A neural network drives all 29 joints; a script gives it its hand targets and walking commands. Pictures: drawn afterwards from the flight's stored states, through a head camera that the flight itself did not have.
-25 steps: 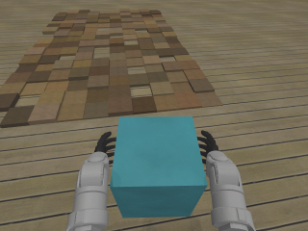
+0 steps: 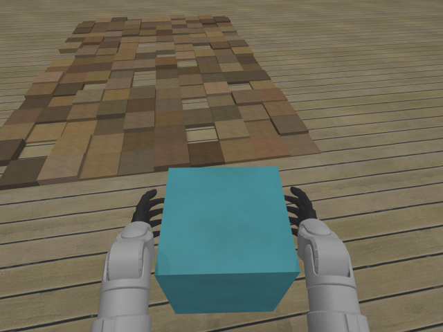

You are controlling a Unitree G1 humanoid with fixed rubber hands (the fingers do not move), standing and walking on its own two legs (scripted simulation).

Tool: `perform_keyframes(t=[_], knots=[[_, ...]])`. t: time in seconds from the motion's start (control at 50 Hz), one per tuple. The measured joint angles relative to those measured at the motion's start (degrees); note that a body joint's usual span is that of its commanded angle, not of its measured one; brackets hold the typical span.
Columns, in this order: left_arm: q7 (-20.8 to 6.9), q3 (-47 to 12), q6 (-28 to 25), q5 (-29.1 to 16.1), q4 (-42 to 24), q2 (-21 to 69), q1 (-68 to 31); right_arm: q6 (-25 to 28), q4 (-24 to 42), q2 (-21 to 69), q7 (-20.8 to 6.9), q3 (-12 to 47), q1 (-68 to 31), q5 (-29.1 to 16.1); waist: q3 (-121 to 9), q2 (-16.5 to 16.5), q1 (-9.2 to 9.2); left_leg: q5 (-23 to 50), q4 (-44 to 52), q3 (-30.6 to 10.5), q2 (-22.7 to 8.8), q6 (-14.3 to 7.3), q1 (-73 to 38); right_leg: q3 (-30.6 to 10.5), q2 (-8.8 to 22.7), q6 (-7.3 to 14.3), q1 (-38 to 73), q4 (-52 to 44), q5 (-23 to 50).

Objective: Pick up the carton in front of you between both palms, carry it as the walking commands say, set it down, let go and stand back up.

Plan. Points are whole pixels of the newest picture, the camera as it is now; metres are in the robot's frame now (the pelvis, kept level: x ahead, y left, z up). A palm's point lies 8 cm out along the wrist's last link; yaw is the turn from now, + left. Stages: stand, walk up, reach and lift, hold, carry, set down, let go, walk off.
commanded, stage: carry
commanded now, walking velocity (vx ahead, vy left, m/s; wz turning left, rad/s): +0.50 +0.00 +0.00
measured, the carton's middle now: (224, 244) +0.29 +0.00 -0.01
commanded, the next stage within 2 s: none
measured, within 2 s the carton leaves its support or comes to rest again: neither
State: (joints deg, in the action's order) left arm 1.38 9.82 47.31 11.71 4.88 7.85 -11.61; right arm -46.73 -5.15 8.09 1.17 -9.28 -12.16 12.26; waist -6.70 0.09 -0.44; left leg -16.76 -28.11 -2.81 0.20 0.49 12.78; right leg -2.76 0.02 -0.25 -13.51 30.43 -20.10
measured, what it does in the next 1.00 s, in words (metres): walks ahead: right foot, then left foot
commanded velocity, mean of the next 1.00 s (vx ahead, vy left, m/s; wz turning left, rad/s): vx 0.50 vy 0.00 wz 0.00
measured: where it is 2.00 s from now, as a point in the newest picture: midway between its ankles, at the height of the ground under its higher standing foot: (223, 187)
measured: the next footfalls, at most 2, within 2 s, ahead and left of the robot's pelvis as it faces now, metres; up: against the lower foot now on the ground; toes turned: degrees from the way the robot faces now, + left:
right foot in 0.44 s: +0.29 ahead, -0.11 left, +0.00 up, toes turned -10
left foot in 0.90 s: +0.65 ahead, +0.08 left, +0.00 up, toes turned +11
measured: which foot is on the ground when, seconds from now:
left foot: down 0.00-0.46, up 0.48-0.88, down 0.90-1.00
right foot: down 0.00-0.22, up 0.24-0.42, down 0.44-0.92, up 0.94-1.00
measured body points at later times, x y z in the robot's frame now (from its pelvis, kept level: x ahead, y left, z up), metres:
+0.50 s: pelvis +0.21 -0.03 -0.01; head +0.21 -0.04 +0.44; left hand +0.50 +0.12 +0.08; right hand +0.49 -0.19 +0.07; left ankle +0.05 +0.09 -0.71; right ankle +0.25 -0.10 -0.74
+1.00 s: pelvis +0.54 +0.01 -0.01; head +0.56 +0.01 +0.44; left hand +0.82 +0.14 +0.04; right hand +0.81 -0.16 +0.04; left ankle +0.61 +0.07 -0.74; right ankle +0.35 -0.10 -0.64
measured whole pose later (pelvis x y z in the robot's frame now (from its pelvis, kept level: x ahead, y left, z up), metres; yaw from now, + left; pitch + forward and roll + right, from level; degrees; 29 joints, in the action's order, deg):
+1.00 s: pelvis +0.54 +0.01 -0.01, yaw -3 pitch +3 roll +1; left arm 4.8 7.1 68.5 6.7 -18.0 7.5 -8.0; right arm -67.2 16.4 7.7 5.1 -5.1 -8.8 6.5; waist -1.4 -1.3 1.4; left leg -9.7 -29.9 15.5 -1.0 -6.0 23.9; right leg 3.2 3.6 1.3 -15.2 65.7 -23.3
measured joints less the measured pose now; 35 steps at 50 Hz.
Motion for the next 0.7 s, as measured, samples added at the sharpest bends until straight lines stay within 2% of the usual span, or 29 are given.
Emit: perform_keyframes(t=[0.04,0.1,0.16,0.2,0.22,0.24,0.28,0.32,0.36,0.4,0.44,0.46,0.48,0.52,0.56,0.58,0.62,0.7], knots=[[0.5,-0.7,2.0,-1.3,-3.0,-0.4,0.6,-2.1,3.2,-0.1,0.7,0.9,0.7,-1.1,-1.2,0.3,0.09,0.0,-1.7,0.4,-0.7,0.3,1.1,1.2,0.3,0.0,-1.0,1.2,0.3],[1.6,-2.1,6.1,-2.9,-6.4,-0.4,0.7,-6.6,8.2,-0.9,1.7,1.6,2.0,-2.7,-3.1,1.1,0.52,-4.9,-6.5,1.3,-2.2,0.0,3.4,3.1,0.2,0.2,-1.2,1.6,0.8],[3.2,-4.1,10.5,-3.4,-9.5,0.0,0.9,-11.0,11.9,-2.6,2.3,1.7,2.9,-5.3,-3.9,-0.2,0.89,-8.4,-8.1,5.7,-2.2,0.1,5.7,4.1,1.2,0.3,0.2,0.6,-1.6],[3.9,-4.6,13.5,-3.8,-13.4,-0.1,1.8,-13.6,14.0,-2.7,2.8,2.0,2.5,-6.7,-3.3,-1.4,0.74,-4.3,-3.4,8.5,-1.1,-0.3,5.0,3.7,2.2,-0.1,1.1,0.2,-2.6],[4.0,-4.2,14.8,-4.1,-15.7,-0.3,2.5,-14.5,14.9,-2.1,3.0,2.2,2.2,-7.0,-3.2,-2.0,0.50,-0.4,-1.8,9.2,-0.7,-0.7,3.9,3.1,2.7,-0.1,0.9,1.4,-3.5],[4.0,-3.6,15.9,-4.5,-17.8,-0.6,3.3,-15.1,15.6,-1.2,3.2,2.5,1.9,-6.8,-3.2,-2.3,0.37,0.1,-1.5,10.0,-0.5,-1.0,3.3,3.6,3.2,0.0,-0.5,4.6,-4.2],[4.0,-2.5,17.5,-5.6,-20.9,-0.9,4.9,-16.5,17.3,-0.1,3.7,3.9,2.4,-6.1,-3.3,-1.0,0.30,-2.7,-1.0,10.6,-1.4,-1.1,1.8,5.9,2.9,-0.1,-4.9,13.4,-7.4],[4.0,-2.0,18.8,-6.3,-22.6,-0.4,5.6,-18.2,19.8,-0.5,4.1,5.2,3.7,-6.0,-2.8,0.8,0.44,-3.9,1.3,10.4,-2.6,-0.8,-0.5,8.2,1.8,0.1,-9.0,17.4,-10.9],[3.9,-2.5,19.9,-6.8,-24.1,-0.5,5.7,-19.9,22.7,-0.6,4.5,5.6,4.6,-6.1,-1.7,2.2,1.06,-3.7,4.5,9.9,-3.6,0.2,-3.5,10.1,1.1,0.2,-11.9,14.6,-8.5],[3.9,-3.0,20.7,-7.1,-25.4,-0.5,5.1,-21.3,25.4,-0.6,4.8,5.2,4.7,-6.3,-0.6,3.0,1.64,-4.4,6.2,9.4,-4.5,0.9,-6.4,11.7,0.7,0.4,-13.3,8.2,-2.9],[3.9,-3.4,21.4,-7.0,-26.4,-0.4,3.7,-22.4,27.7,-0.6,4.9,4.3,4.1,-6.5,0.5,3.3,1.87,-7.4,4.0,8.8,-5.5,1.8,-8.3,14.4,0.3,0.8,-12.0,0.3,3.7],[3.9,-3.7,21.6,-6.9,-26.4,-0.2,2.8,-22.7,28.6,-0.6,4.9,3.6,3.8,-6.6,0.7,3.2,2.08,-9.7,-0.1,8.7,-6.2,2.0,-7.9,15.5,0.3,2.2,-10.8,-0.6,8.4],[3.9,-4.1,21.5,-6.6,-25.7,-0.1,1.9,-22.9,28.8,-0.7,4.9,2.7,3.5,-6.9,0.6,3.2,1.88,-10.8,-6.7,8.6,-6.9,1.8,-5.7,16.3,0.3,3.7,-10.5,1.0,9.7],[4.1,-4.4,22.1,-6.0,-24.3,0.0,1.0,-23.7,27.7,-0.8,4.9,1.6,2.7,-7.3,0.4,2.1,1.31,-11.0,-22.8,6.7,-5.9,0.5,1.2,16.5,0.4,5.7,-9.0,2.2,5.7],[4.2,-3.9,23.2,-5.8,-23.9,0.0,0.9,-24.5,26.2,-0.4,4.8,1.0,1.7,-7.3,0.5,0.9,0.67,-8.9,-33.2,6.7,-5.0,-0.9,8.0,16.3,0.4,5.5,-6.0,-0.5,4.0],[4.2,-3.6,23.5,-5.7,-23.9,0.0,1.1,-24.7,25.6,-0.1,4.8,1.0,1.4,-7.1,0.5,0.4,0.29,-6.9,-34.9,7.1,-4.9,-1.2,10.8,16.1,0.4,4.8,-4.2,-2.7,4.4],[4.2,-2.9,23.9,-5.7,-24.2,0.0,1.3,-24.5,24.6,-0.1,4.6,1.6,1.0,-6.9,0.7,-0.5,-0.60,-3.4,-33.4,8.0,-4.9,-1.2,15.1,15.5,0.4,4.5,-0.4,-7.2,4.9],[4.2,-2.3,23.1,-6.0,-24.9,-0.1,1.5,-23.2,24.3,-0.1,4.2,2.7,0.9,-6.0,1.1,-1.3,-1.83,2.5,-24.3,9.3,-4.9,-0.7,21.0,14.0,0.9,3.8,6.7,-14.0,4.5]])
